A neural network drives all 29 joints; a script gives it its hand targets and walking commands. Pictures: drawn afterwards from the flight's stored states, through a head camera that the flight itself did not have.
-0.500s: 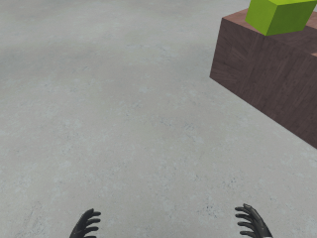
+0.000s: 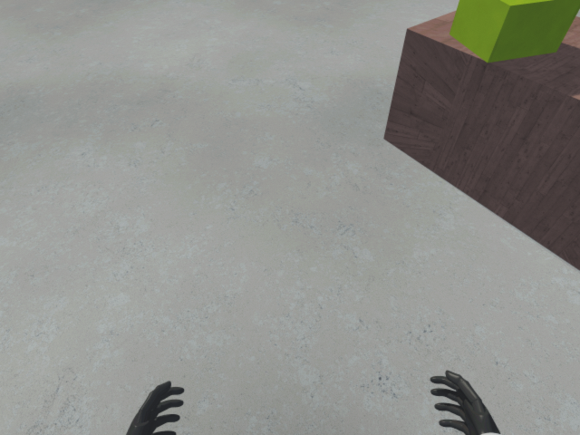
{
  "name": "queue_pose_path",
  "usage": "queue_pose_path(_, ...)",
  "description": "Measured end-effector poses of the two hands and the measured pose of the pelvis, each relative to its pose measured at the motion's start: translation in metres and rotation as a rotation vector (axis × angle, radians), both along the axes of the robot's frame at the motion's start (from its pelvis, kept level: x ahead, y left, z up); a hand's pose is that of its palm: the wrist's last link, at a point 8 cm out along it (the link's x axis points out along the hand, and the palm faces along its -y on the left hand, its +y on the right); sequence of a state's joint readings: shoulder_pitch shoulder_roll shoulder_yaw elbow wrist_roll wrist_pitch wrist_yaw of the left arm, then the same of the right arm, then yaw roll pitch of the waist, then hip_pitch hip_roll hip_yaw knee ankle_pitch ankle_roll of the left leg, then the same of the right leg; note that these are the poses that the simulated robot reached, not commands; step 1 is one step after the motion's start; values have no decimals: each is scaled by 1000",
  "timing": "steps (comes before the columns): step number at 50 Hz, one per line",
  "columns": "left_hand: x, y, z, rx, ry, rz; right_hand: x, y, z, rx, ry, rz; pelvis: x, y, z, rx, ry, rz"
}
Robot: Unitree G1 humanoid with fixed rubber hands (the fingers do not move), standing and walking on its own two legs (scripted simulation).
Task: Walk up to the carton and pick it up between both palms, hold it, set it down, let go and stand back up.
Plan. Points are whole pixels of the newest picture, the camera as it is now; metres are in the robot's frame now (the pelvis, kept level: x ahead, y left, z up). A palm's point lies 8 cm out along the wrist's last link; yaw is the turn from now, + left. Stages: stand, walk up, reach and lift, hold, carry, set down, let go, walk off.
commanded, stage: stand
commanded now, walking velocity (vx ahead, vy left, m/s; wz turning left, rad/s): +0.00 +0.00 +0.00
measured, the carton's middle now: (510, 17) +1.52 -0.84 -0.07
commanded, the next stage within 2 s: walk up in 1.76 s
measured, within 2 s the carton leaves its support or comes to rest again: neither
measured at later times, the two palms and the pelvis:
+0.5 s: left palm out of the picture +0.14 +0.23 -0.08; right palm out of the picture +0.14 -0.23 -0.08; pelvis -0.01 +0.00 +0.00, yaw +0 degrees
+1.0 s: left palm out of the picture +0.13 +0.23 -0.08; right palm out of the picture +0.13 -0.24 -0.08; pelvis -0.02 +0.00 +0.00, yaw +0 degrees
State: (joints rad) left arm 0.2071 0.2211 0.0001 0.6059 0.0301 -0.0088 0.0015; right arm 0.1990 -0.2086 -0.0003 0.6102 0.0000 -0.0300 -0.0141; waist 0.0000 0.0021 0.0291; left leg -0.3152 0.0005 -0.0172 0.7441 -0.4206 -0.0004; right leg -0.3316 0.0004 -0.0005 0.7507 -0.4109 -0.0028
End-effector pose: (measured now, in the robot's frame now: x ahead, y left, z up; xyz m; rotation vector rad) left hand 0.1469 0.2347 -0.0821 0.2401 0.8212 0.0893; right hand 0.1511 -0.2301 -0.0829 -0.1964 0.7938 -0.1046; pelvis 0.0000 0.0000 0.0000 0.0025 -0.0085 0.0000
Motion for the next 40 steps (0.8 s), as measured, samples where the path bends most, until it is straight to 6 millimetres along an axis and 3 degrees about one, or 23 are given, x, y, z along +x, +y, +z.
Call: queue_pose_path(40,-18,0,5,8,-29,0,-17,-5,5,-5,-33,5,-20,-2,0,3,-29,1)
